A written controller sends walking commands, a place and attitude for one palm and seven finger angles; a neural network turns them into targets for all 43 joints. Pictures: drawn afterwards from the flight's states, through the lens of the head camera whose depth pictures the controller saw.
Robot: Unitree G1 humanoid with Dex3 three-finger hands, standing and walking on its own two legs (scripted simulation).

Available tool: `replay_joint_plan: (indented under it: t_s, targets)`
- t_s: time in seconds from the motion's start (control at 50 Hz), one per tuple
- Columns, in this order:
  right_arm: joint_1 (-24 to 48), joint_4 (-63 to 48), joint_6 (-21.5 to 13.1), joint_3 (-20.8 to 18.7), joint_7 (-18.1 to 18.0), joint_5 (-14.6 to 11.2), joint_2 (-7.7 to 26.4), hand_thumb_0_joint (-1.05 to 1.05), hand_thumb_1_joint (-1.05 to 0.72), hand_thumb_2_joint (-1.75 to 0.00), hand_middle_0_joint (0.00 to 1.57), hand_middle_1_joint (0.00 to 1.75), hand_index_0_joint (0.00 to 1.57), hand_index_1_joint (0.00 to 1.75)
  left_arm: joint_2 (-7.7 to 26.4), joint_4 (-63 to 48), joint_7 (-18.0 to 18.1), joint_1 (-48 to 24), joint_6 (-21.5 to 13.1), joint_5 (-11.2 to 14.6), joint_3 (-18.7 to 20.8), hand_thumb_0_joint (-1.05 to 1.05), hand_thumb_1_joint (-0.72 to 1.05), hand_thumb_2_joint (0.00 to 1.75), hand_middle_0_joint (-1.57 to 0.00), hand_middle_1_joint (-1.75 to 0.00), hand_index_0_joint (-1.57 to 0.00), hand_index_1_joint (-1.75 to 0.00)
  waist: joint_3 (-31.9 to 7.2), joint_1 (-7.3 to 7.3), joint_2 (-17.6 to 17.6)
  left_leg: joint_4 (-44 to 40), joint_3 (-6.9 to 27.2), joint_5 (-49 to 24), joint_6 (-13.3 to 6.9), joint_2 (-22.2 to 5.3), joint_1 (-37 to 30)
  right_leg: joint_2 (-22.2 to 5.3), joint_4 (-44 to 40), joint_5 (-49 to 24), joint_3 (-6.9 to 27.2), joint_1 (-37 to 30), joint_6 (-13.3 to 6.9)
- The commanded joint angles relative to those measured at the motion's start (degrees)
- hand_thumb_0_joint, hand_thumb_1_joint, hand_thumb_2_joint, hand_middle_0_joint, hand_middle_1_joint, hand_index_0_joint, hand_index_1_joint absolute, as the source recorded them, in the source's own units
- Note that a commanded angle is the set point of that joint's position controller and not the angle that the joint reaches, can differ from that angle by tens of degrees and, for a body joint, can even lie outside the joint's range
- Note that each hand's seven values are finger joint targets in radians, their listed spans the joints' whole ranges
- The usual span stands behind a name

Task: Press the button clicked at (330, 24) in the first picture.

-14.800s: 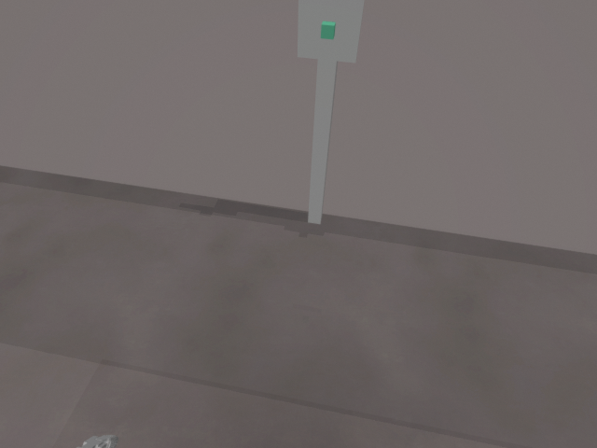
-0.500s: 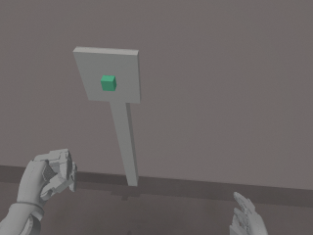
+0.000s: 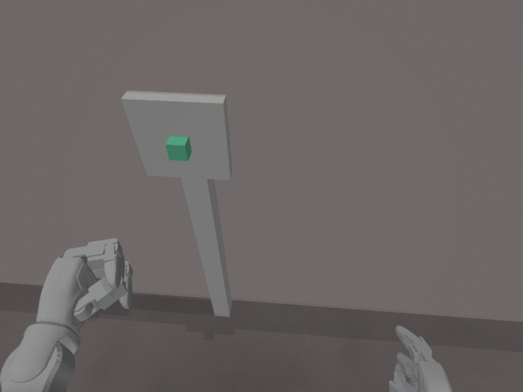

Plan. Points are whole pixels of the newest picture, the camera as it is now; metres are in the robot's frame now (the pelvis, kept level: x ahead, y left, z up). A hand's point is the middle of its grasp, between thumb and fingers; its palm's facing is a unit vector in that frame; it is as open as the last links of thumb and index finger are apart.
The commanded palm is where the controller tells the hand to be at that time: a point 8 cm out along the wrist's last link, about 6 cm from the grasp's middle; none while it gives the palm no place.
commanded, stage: raise the hand and make a fist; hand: left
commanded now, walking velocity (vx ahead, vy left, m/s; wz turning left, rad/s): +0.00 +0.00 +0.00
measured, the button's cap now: (179, 147) +0.51 +0.20 +0.11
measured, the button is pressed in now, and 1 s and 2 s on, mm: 0 0 0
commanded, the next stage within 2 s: aim a knuckle at the button in 0.04 s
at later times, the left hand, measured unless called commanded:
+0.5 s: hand (146, 254) +0.28 +0.19 +0.10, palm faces +0.01 -1.00 -0.03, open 3.1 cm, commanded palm +0.26 +0.25 +0.10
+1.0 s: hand (170, 216) +0.36 +0.18 +0.09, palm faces +0.00 -1.00 -0.01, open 3.1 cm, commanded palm +0.34 +0.23 +0.09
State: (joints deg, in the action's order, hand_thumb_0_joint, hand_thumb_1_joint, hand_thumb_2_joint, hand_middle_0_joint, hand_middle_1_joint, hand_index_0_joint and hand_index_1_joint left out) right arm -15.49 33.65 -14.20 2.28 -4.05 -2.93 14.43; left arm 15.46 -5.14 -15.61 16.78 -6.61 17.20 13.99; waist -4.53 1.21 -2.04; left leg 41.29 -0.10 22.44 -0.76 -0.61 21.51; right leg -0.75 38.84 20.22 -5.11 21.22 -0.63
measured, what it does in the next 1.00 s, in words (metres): stands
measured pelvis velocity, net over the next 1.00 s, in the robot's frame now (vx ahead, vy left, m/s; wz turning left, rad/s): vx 0.00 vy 0.00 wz -0.02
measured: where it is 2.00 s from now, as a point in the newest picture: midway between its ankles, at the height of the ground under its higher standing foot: outside the picture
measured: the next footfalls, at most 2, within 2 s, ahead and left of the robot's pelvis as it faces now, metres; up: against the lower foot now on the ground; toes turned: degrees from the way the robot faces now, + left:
none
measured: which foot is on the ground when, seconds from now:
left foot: down 0.00-1.00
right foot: down 0.00-1.00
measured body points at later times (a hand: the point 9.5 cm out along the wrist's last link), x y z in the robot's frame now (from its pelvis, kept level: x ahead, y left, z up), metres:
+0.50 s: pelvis -0.01 -0.01 +0.00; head -0.01 -0.02 +0.45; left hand +0.27 +0.25 +0.10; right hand +0.15 -0.25 -0.08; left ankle -0.01 +0.11 -0.72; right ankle +0.00 -0.11 -0.72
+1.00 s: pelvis +0.00 +0.00 +0.00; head +0.03 +0.00 +0.45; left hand +0.35 +0.24 +0.09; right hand +0.11 -0.26 -0.10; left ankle -0.01 +0.11 -0.72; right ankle +0.00 -0.11 -0.72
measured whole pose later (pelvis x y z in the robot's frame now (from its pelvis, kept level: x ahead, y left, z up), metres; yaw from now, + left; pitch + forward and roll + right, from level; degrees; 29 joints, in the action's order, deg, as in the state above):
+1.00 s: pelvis +0.00 +0.00 +0.00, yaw -1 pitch +6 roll -1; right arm -16.5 36.8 -7.6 1.0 -3.7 -2.7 14.5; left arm 16.0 28.4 -12.6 -15.9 -12.5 12.9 13.8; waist -3.4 -1.6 -1.1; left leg 41.6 -1.6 21.8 -0.8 -0.6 26.2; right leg -0.7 40.3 19.7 -3.5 27.0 -0.7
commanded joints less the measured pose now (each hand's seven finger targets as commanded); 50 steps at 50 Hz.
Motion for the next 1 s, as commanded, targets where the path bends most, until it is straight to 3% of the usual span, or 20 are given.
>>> replay_joint_plan:
  t_s: [0.0, 0.14, 0.18, 0.24, 0.28, 0.3, 0.34, 0.4, 0.46, 0.48, 0.5, 0.56, 0.58, 0.62, 0.68, 0.76, 0.86, 0.88, 0.94, 0.98]
  targets:
    - [5.69, -8.88, -3.58, -2.59, -0.37, -0.15, 6.66, 0.0, -0.9, -0.9, 0.2, 0.3, 0.2, 0.3, 8.86, -12.06, -0.14, -8.59, -4.67, 1.01, 4.33, 0.0, 0.9, 0.9, -1.3, -1.5, -1.3, -1.5, -5.11, -0.45, -0.94, -6.8, 1.5, -13.16, -0.38, 0.79, -1.52, 0.8, -6.04, -11.57, 1.84, -3.16, -0.14]
    - [5.89, -8.65, -3.93, -2.44, -0.53, -0.02, 6.63, 0.0, -0.9, -0.9, 0.2, 0.3, 0.2, 0.3, 8.99, -11.66, -0.18, -9.46, -4.96, 1.11, 4.48, 0.0, 0.9, 0.9, -1.3, -1.5, -1.3, -1.5, -5.35, -0.4, -0.79, -7.07, 1.47, -13.1, -0.44, 0.96, -1.71, 0.61, -6.23, -11.86, 1.92, -3.51, 0.01]
    - [5.6, -7.73, -3.67, -2.39, -0.81, 0.01, 6.92, 0.0, -0.9, -0.9, 0.2, 0.3, 0.2, 0.3, 9.26, -8.79, 0.1, -12.77, -4.98, 1.07, 4.33, 0.0, 0.9, 0.9, -1.3, -1.5, -1.3, -1.5, -2.63, -1.41, 2.31, -6.81, 1.69, -11.09, -0.62, 0.84, -0.38, 0.9, -6.93, -9.36, 2.23, -1.98, 0.18]
    - [6.04, -7.26, -3.61, -2.44, -1.25, -0.23, 6.97, 0.0, -0.9, -0.9, 0.2, 0.3, 0.2, 0.3, 8.89, -6.4, 0.04, -18.51, -5.4, 0.53, 3.17, 0.0, 0.9, 0.9, -1.3, -1.5, -1.3, -1.5, -3.08, -1.68, -0.2, -6.97, 1.51, -8.57, -0.57, 1.09, -0.68, 0.45, -7.28, -6.06, 2.77, -0.75, 0.23]
    - [5.83, -6.8, -3.45, -2.38, -1.58, -0.22, 7.23, 0.0, -0.9, -0.9, 0.2, 0.3, 0.2, 0.3, 9.74, -4.03, 0.18, -22.61, -5.35, 0.27, 3.0, 0.0, 0.9, 0.9, -1.3, -1.5, -1.3, -1.5, -3.37, -2.29, 2.47, -6.77, 1.68, -7.46, -0.76, 0.97, -0.01, 0.53, -7.68, -4.23, 3.33, -0.76, 0.35]
    - [6.18, -6.79, -3.47, -2.46, -1.76, -0.26, 7.23, 0.0, -0.9, -0.9, 0.2, 0.3, 0.2, 0.3, 9.95, -3.19, 0.0, -24.6, -5.46, 0.06, 2.87, 0.0, 0.9, 0.9, -1.3, -1.5, -1.3, -1.5, -4.14, -2.15, 1.15, -6.76, 1.42, -6.98, -0.76, 1.15, -0.15, 0.2, -7.73, -3.72, 3.8, -0.84, 0.39]
    - [6.18, -6.66, -3.4, -2.37, -1.76, -0.21, 6.99, 0.0, -0.9, -0.9, 0.2, 0.3, 0.2, 0.3, 10.07, -1.49, 0.01, -25.29, -5.76, -0.26, 3.1, 0.0, 0.9, 0.9, -1.3, -1.5, -1.3, -1.5, -5.99, -1.39, -1.03, -7.12, 1.44, -8.48, -0.61, 1.21, -1.2, 0.09, -7.09, -5.72, 3.53, -1.97, 0.0]
    - [5.81, -6.42, -2.87, -2.5, -1.7, -0.12, 7.27, 0.0, -0.9, -0.9, 0.2, 0.3, 0.2, 0.3, 11.69, 2.72, 0.28, -27.41, -5.3, -0.3, 4.65, 0.0, 0.9, 0.9, -1.3, -1.5, -1.3, -1.5, -7.11, -1.32, 2.38, -6.7, 1.22, -9.93, -0.69, 1.15, 0.17, 0.07, -6.74, -8.05, 3.99, -3.52, 0.23]
    - [5.65, -6.38, -1.9, -2.52, -1.46, -0.14, 7.17, 0.0, -0.9, -0.9, 0.2, 0.3, 0.2, 0.3, 12.27, 5.88, 0.55, -29.45, -5.14, -0.4, 5.75, 0.0, 0.9, 0.9, -1.3, -1.5, -1.3, -1.5, -7.56, -0.92, 0.41, -6.78, 0.55, -11.3, -0.43, 1.25, 0.2, -0.04, -6.29, -10.56, 3.95, -3.94, 0.14]
    - [5.44, -6.24, -1.55, -2.51, -1.37, -0.05, 7.29, 0.0, -0.9, -0.9, 0.2, 0.3, 0.2, 0.3, 13.07, 7.26, 0.71, -30.4, -5.28, -0.48, 6.27, 0.0, 0.9, 0.9, -1.3, -1.5, -1.3, -1.5, -7.38, -0.92, 2.41, -6.63, 0.66, -11.5, -0.47, 1.15, 1.13, 0.07, -6.29, -10.42, 4.12, -4.58, 0.12]
    - [5.65, -6.65, -1.37, -2.55, -1.22, -0.07, 7.1, 0.0, -0.9, -0.9, 0.2, 0.3, 0.2, 0.3, 11.42, 7.58, 0.64, -31.12, -5.49, -0.6, 4.88, 0.0, 0.9, 0.9, -1.3, -1.5, -1.3, -1.5, -7.83, -0.84, 1.36, -6.71, 0.41, -11.67, -0.45, 1.27, 0.82, -0.05, -6.07, -11.1, 4.22, -4.42, 0.14]
    - [5.0, -6.21, -0.76, -2.74, -1.19, 0.01, 7.35, 0.0, -0.9, -0.9, 0.2, 0.3, 0.2, 0.3, 12.72, 9.19, 0.89, -35.85, -6.27, -0.96, 5.48, 0.0, 0.9, 0.9, -1.3, -1.5, -1.3, -1.5, -9.03, -1.32, -0.35, -6.51, 0.31, -12.27, -0.39, 1.3, 0.2, 0.0, -5.62, -12.37, 4.32, -4.21, 0.02]
    - [4.59, -6.02, -0.49, -2.85, -1.1, 0.07, 7.47, 0.0, -0.9, -0.9, 0.2, 0.3, 0.2, 0.3, 13.44, 10.64, 0.96, -35.63, -6.55, -1.01, 6.17, 0.0, 0.9, 0.9, -1.3, -1.5, -1.3, -1.5, -9.04, -1.27, 1.81, -6.28, 0.37, -12.62, -0.47, 1.11, 0.94, 0.16, -5.55, -12.62, 4.35, -4.77, 0.03]
    - [4.25, -6.01, -0.12, -3.07, -0.95, -0.03, 7.34, 0.0, -0.9, -0.9, 0.2, 0.3, 0.2, 0.3, 11.19, 11.08, 0.59, -38.14, -7.21, -1.24, 3.88, 0.0, 0.9, 0.9, -1.3, -1.5, -1.3, -1.5, -10.26, -1.93, -0.12, -6.06, 0.05, -13.8, -0.45, 1.21, -0.43, 0.18, -5.04, -14.71, 4.25, -3.96, 0.01]
    - [3.14, -5.1, 0.8, -3.17, -0.98, -0.08, 7.82, 0.0, -0.9, -0.9, 0.2, 0.3, 0.2, 0.3, 12.83, 15.06, 0.64, -40.79, -7.51, -1.31, 4.91, 0.0, 0.9, 0.9, -1.3, -1.5, -1.3, -1.5, -9.49, -2.52, 2.04, -5.73, 0.15, -13.33, -0.46, 0.98, 1.15, 0.3, -5.02, -14.47, 4.32, -3.67, 0.05]
    - [2.46, -4.92, 1.7, -3.53, -0.83, -0.01, 7.71, 0.0, -0.9, -0.9, 0.2, 0.3, 0.2, 0.3, 12.21, 15.68, 1.03, -45.67, -8.88, -2.15, 3.85, 0.0, 0.9, 0.9, -1.3, -1.5, -1.3, -1.5, -12.28, -2.61, -1.29, -5.55, 0.26, -15.27, -0.29, 1.03, -0.99, 0.31, -3.86, -16.44, 3.92, -2.97, -0.33]
    - [1.06, -4.2, 3.08, -3.7, -0.38, 0.26, 7.94, 0.0, -0.9, -0.9, 0.2, 0.3, 0.2, 0.3, 12.04, 19.86, 2.26, -49.0, -9.64, -2.84, 3.71, 0.0, 0.9, 0.9, -1.3, -1.5, -1.3, -1.5, -13.06, -3.02, 0.25, -5.24, 0.5, -16.56, -0.16, 0.85, -0.54, 0.44, -3.04, -18.08, 3.53, -2.49, -0.35]
    - [0.6, -4.05, 3.46, -3.9, -0.3, 0.34, 8.09, 0.0, -0.9, -0.9, 0.2, 0.3, 0.2, 0.3, 13.31, 20.77, 2.65, -49.04, -9.93, -3.02, 4.89, 0.0, 0.9, 0.9, -1.3, -1.5, -1.3, -1.5, -13.43, -2.81, 2.4, -5.03, 0.65, -17.15, -0.32, 0.62, 0.0, 0.64, -2.84, -18.4, 3.56, -3.34, -0.41]
    - [0.18, -4.27, 4.23, -3.92, 0.14, 0.32, 7.65, 0.0, -0.9, -0.9, 0.2, 0.3, 0.2, 0.3, 10.14, 21.12, 3.31, -51.51, -10.43, -3.96, 1.81, 0.0, 0.9, 0.9, -1.3, -1.5, -1.3, -1.5, -14.4, -3.11, -1.29, -4.91, 0.77, -19.3, 0.04, 0.54, -2.08, 0.67, -2.1, -19.49, 3.07, -1.49, -0.7]
    - [-0.42, -4.18, 4.8, -4.11, 0.43, 0.56, 7.86, 0.0, -0.9, -0.9, 0.2, 0.3, 0.2, 0.3, 10.16, 23.13, 4.15, -50.85, -10.77, -4.16, 2.25, 0.0, 0.9, 0.9, -1.3, -1.5, -1.3, -1.5, -14.4, -3.03, 1.55, -4.54, 0.84, -19.47, -0.12, 0.38, -1.31, 0.91, -2.04, -19.47, 3.0, -1.48, -0.58]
